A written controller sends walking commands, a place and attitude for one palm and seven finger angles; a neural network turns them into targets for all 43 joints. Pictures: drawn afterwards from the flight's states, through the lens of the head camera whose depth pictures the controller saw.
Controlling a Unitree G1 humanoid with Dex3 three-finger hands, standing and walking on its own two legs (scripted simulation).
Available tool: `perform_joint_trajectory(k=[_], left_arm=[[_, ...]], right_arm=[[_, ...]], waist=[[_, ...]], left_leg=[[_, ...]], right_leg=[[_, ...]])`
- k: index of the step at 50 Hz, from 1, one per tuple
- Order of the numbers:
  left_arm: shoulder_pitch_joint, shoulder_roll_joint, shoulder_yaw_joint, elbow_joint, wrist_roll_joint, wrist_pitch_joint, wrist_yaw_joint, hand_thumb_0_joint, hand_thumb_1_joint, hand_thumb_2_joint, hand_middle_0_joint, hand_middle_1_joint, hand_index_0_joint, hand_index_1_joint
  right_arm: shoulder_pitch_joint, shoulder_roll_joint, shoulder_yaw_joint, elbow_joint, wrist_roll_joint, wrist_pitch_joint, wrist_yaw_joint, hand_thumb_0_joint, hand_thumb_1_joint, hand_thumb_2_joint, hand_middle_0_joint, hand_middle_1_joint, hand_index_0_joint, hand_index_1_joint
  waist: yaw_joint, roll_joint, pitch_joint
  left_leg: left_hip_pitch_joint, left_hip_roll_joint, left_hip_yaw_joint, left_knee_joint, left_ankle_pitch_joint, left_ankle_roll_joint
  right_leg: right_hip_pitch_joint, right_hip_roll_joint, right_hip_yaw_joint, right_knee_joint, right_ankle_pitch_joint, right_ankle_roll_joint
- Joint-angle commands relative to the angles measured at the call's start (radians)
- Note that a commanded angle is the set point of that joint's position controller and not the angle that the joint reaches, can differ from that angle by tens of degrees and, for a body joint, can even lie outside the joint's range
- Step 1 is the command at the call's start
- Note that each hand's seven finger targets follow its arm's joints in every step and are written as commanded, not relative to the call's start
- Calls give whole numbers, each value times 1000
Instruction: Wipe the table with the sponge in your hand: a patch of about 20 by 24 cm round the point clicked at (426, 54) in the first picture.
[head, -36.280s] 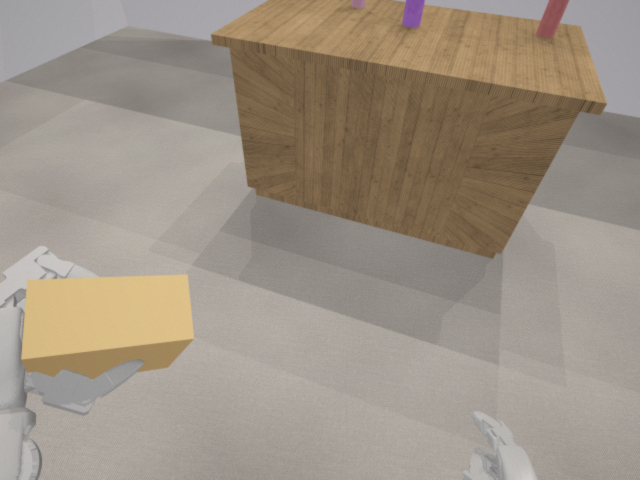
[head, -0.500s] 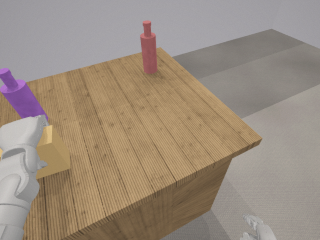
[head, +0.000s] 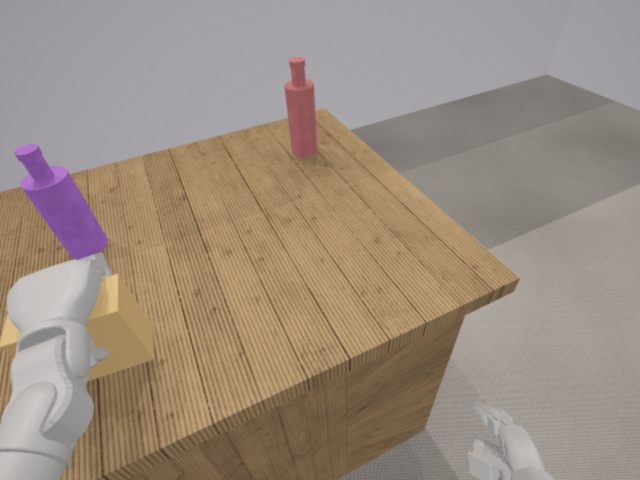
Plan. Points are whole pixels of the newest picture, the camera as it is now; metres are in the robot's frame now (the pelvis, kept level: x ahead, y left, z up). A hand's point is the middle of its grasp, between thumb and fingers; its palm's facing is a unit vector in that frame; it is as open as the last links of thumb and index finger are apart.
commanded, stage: wipe back along the first lane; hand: left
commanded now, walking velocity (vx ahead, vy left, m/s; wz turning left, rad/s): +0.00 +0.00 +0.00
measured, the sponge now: (94, 341) +0.26 +0.34 +0.04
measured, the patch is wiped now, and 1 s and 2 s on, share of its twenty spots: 1.00 1.00 1.00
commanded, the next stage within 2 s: lift the sponge slowly off the table in 0.84 s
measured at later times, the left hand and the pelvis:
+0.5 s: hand (80, 346) +0.22 +0.31 +0.10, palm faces +0.09 -0.07 -0.99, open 9.9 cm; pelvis +0.00 -0.01 +0.00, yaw -1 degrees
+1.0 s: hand (78, 374) +0.19 +0.30 +0.10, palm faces +0.15 -0.10 -0.98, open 9.9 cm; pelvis -0.01 +0.00 +0.00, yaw -1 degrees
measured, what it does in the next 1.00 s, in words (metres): stands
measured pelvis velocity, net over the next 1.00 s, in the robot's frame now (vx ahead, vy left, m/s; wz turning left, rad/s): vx -0.01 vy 0.00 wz -0.02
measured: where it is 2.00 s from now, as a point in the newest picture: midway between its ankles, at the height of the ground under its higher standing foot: outside the picture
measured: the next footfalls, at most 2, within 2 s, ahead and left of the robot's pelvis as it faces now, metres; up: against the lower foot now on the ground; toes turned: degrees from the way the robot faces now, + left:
none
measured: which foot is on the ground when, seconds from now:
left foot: down 0.00-1.00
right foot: down 0.00-1.00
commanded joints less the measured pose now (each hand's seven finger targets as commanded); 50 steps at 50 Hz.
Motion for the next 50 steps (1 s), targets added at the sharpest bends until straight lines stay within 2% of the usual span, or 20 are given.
perform_joint_trajectory(k=[1,2,5,11,15,20,21,24,26,29,31,32,36,39,41,42,44,46,49,50], left_arm=[[-13,132,48,-78,-38,29,-41,0,100,1300,-1200,-1600,-1200,-1600],[6,101,29,-103,-45,27,-40,0,100,1300,-1200,-1600,-1200,-1600],[66,128,59,-93,-55,28,-44,0,100,1300,-1200,-1600,-1200,-1600],[96,93,35,-188,-58,35,-46,0,100,1300,-1200,-1600,-1200,-1600],[194,73,38,-223,-73,35,-41,0,100,1300,-1200,-1600,-1200,-1600],[251,107,83,-270,-91,50,-31,0,100,1300,-1200,-1600,-1200,-1600],[253,141,110,-293,-92,55,-29,0,100,1300,-1200,-1600,-1200,-1600],[289,108,89,-295,-98,67,-27,0,100,1300,-1200,-1600,-1200,-1600],[276,135,101,-329,-86,78,-30,0,100,1300,-1200,-1600,-1200,-1600],[293,83,57,-337,-81,94,-32,0,100,1300,-1200,-1600,-1200,-1600],[306,82,51,-381,-69,99,-33,0,100,1300,-1200,-1600,-1200,-1600],[327,32,13,-412,-78,100,-31,0,100,1300,-1200,-1600,-1200,-1600],[339,62,41,-415,-73,109,-24,0,100,1300,-1200,-1600,-1200,-1600],[398,-29,-22,-434,-84,113,-17,0,100,1300,-1200,-1600,-1200,-1600],[413,9,4,-475,-78,116,-13,0,100,1300,-1200,-1600,-1200,-1600],[419,-40,-39,-509,-82,119,-11,0,100,1300,-1200,-1600,-1200,-1600],[417,-48,-49,-486,-86,125,-11,0,100,1300,-1200,-1600,-1200,-1600],[372,24,5,-496,-72,132,-4,0,100,1300,-1200,-1600,-1200,-1600],[331,-18,-27,-470,-73,136,1,0,100,1300,-1200,-1600,-1200,-1600],[304,19,-4,-470,-62,137,2,0,100,1300,-1200,-1600,-1200,-1600]], right_arm=[[-205,-121,-43,-163,5,-57,-11,0,-900,-900,200,300,200,300],[-199,-113,-47,-172,4,-60,-9,0,-900,-900,200,300,200,300],[-201,-116,-44,-163,6,-60,-10,0,-900,-900,200,300,200,300],[-224,-110,-46,-177,5,-72,-8,0,-900,-900,200,300,200,300],[-214,-107,-48,-178,5,-74,-4,0,-900,-900,200,300,200,300],[-219,-107,-46,-176,4,-69,-3,0,-900,-900,200,300,200,300],[-243,-110,-45,-177,2,-68,-5,0,-900,-900,200,300,200,300],[-237,-103,-42,-177,5,-64,-6,0,-900,-900,200,300,200,300],[-261,-105,-39,-179,4,-62,-7,0,-900,-900,200,300,200,300],[-250,-99,-40,-181,8,-62,-5,0,-900,-900,200,300,200,300],[-276,-96,-38,-190,8,-66,-2,0,-900,-900,200,300,200,300],[-269,-88,-40,-203,8,-69,0,0,-900,-900,200,300,200,300],[-285,-93,-38,-195,5,-72,-1,0,-900,-900,200,300,200,300],[-279,-85,-42,-200,9,-76,7,0,-900,-900,200,300,200,300],[-298,-86,-42,-202,9,-79,11,0,-900,-900,200,300,200,300],[-293,-78,-43,-214,9,-80,15,0,-900,-900,200,300,200,300],[-288,-82,-42,-202,10,-77,14,0,-900,-900,200,300,200,300],[-300,-88,-39,-200,6,-76,6,0,-900,-900,200,300,200,300],[-284,-83,-37,-196,9,-74,-3,0,-900,-900,200,300,200,300],[-283,-88,-37,-189,7,-70,-7,0,-900,-900,200,300,200,300]], waist=[[15,-77,-69],[13,-84,-89],[16,-129,-77],[21,-80,-58],[22,-130,-94],[28,-144,-80],[37,-135,-63],[32,-128,-45],[38,-94,-39],[25,-94,-24],[36,-68,-32],[32,-62,-48],[39,-101,-44],[32,-120,-41],[43,-104,-45],[38,-99,-52],[28,-128,-13],[38,-112,-5],[24,-119,12],[29,-104,4]], left_leg=[[34,70,-19,-82,251,-28],[38,67,-11,-72,265,-25],[29,63,-5,-62,267,-23],[41,67,-14,-66,265,-20],[40,61,-3,-43,301,-21],[31,59,3,-36,298,-19],[33,58,-3,-41,284,-18],[26,57,9,-37,281,-19],[39,58,1,-43,271,-19],[30,66,-1,-48,269,-23],[48,70,-16,-59,273,-24],[44,73,-12,-58,264,-23],[46,78,-24,-67,235,-24],[40,85,-19,-67,236,-29],[51,89,-30,-71,242,-30],[44,88,-25,-67,239,-29],[36,91,-23,-71,218,-28],[36,91,-31,-80,191,-25],[27,91,-24,-85,158,-25],[32,90,-26,-87,155,-26]], right_leg=[[48,-8,-47,-27,211,-67],[67,-12,-58,-21,233,-62],[74,-15,-46,-20,270,-57],[53,-9,-33,-20,255,-63],[86,-16,-37,-3,334,-53],[92,-19,-25,-1,360,-49],[88,-15,-3,-4,348,-54],[84,-18,-14,-6,340,-49],[71,-13,3,-10,311,-55],[56,-9,-21,-8,276,-53],[51,-2,-9,-5,257,-61],[54,-7,-30,-3,235,-56],[43,5,-12,-5,211,-60],[33,3,-44,-3,194,-54],[39,9,-22,3,205,-60],[38,1,-44,6,190,-54],[18,5,-44,-6,175,-53],[16,11,-19,-8,155,-58],[2,7,-41,-16,105,-54],[5,7,-36,-16,102,-56]])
